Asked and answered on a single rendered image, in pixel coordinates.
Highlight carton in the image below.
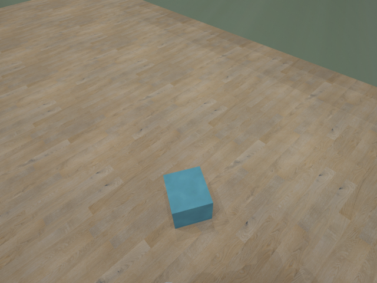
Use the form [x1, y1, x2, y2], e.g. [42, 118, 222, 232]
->
[163, 166, 213, 229]

